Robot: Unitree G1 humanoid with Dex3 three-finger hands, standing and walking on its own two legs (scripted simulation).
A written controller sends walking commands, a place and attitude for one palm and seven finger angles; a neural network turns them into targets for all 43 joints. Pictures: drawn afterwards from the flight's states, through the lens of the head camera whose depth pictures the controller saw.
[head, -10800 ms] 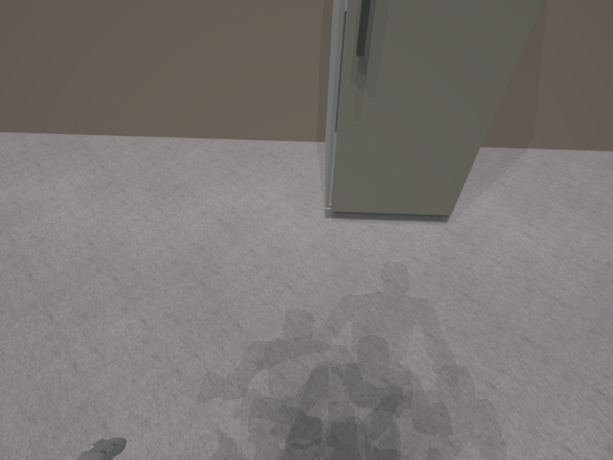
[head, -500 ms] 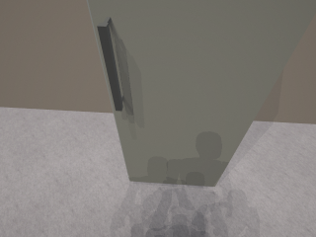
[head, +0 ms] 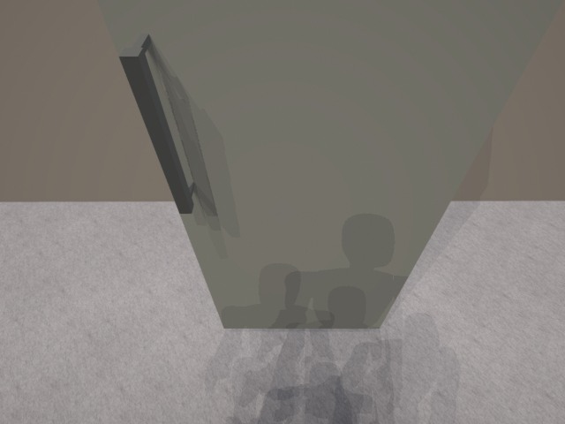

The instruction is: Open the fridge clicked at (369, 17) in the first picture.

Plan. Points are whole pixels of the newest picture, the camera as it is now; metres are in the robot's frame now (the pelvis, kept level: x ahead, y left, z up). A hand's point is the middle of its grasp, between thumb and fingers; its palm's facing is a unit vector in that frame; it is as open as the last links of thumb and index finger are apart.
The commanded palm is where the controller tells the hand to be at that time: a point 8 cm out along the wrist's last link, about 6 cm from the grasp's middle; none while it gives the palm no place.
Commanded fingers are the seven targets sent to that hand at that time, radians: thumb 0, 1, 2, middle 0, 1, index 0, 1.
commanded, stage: come to a stop and stand still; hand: left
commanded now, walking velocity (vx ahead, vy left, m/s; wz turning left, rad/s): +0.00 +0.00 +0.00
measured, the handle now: (168, 138) +0.47 +0.18 +0.16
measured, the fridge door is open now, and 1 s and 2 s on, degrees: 0 0 0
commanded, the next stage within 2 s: look again from close up in 0.22 s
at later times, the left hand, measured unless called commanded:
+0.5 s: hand out of the picture -0.03 +0.19 -0.17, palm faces +0.01 -0.98 -0.21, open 7.3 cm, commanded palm none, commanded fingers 0.00 0.90 0.90 -0.20 -0.30 -0.20 -0.30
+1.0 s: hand out of the picture -0.01 +0.19 -0.17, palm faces -0.01 -0.98 -0.21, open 7.3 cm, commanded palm none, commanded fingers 0.00 0.90 0.90 -0.20 -0.30 -0.20 -0.30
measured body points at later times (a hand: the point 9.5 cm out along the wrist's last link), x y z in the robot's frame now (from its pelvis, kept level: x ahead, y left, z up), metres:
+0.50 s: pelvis -0.02 +0.02 +0.00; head -0.01 +0.01 +0.45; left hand -0.03 +0.24 -0.16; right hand +0.00 -0.21 -0.16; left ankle -0.06 +0.13 -0.74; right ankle +0.00 -0.10 -0.74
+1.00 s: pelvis -0.01 +0.02 +0.00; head +0.01 +0.00 +0.45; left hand -0.01 +0.24 -0.15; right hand -0.05 -0.18 -0.17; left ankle -0.06 +0.13 -0.74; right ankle +0.00 -0.10 -0.74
